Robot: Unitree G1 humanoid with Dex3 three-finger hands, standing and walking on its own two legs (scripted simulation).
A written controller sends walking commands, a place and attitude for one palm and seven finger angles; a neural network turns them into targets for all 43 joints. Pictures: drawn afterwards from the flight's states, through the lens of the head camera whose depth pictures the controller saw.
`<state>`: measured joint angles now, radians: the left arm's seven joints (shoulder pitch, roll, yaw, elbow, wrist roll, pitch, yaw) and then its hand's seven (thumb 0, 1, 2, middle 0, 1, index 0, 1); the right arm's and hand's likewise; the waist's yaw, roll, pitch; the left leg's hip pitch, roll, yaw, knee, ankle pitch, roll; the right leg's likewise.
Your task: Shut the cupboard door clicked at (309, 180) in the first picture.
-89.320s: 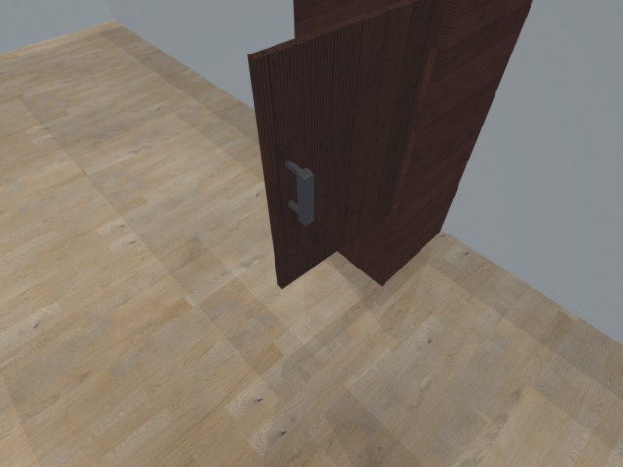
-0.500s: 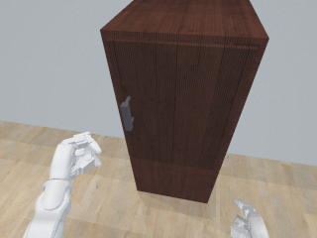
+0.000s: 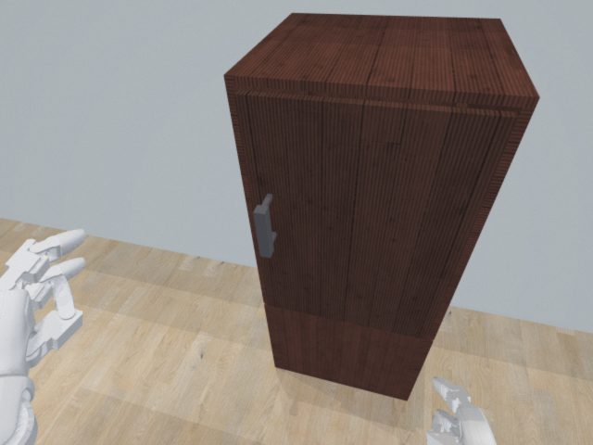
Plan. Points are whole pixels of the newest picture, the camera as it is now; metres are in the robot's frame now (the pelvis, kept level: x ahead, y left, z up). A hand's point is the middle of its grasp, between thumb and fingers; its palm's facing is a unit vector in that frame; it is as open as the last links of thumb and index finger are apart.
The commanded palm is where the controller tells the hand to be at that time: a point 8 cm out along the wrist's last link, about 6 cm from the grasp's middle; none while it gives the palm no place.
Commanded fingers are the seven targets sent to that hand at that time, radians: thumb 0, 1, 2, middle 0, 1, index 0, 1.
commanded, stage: draw the hand back to the body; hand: left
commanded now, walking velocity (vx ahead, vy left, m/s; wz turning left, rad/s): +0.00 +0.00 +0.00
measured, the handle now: (267, 225) +0.52 +0.13 -0.01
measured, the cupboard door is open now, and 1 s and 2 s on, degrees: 0 0 0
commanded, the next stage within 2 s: step back with the hand held close in 0.38 s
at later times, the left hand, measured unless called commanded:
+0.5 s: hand (79, 320) +0.19 +0.25 +0.16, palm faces +0.45 -0.81 -0.38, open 7.4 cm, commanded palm +0.14 +0.29 +0.17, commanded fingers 0.00 0.90 0.90 -0.20 -0.30 -0.20 -0.30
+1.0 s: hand (54, 336) +0.17 +0.27 +0.16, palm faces +0.37 -0.79 -0.48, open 7.4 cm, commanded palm +0.11 +0.31 +0.17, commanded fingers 0.00 0.90 0.90 -0.20 -0.30 -0.20 -0.30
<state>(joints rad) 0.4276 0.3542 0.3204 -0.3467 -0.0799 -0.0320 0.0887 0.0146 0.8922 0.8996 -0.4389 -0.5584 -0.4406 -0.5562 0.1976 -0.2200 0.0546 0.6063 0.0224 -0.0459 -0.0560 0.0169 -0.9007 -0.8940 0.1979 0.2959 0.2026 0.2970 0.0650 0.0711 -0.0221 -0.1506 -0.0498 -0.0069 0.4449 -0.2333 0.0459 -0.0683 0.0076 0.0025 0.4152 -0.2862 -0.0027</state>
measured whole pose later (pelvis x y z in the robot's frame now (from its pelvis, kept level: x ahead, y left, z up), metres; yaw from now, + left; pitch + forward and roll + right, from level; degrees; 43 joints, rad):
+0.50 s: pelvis +0.00 -0.01 +0.00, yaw +0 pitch -4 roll +0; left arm 0.44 0.35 0.34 -0.36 -0.09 -0.05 0.09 0.01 0.89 0.90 -0.21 -0.30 -0.21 -0.30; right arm 0.19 -0.22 0.03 0.62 0.02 -0.07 -0.07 0.02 -0.90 -0.89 0.20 0.30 0.20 0.30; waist 0.06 0.06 -0.02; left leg -0.14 -0.03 -0.01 0.44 -0.23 0.03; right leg -0.06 0.03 0.00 0.42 -0.28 -0.02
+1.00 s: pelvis -0.04 +0.01 -0.01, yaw -1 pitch +1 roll -1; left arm 0.55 0.43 0.40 -0.45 -0.08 -0.15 0.12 0.01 0.89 0.90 -0.21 -0.30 -0.21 -0.30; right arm 0.19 -0.23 0.00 0.54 0.03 0.04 -0.08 0.02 -0.90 -0.89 0.20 0.30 0.20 0.30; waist 0.00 0.03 -0.02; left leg -0.32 -0.05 0.02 0.50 -0.19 0.06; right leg -0.26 0.01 0.02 0.50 -0.25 0.01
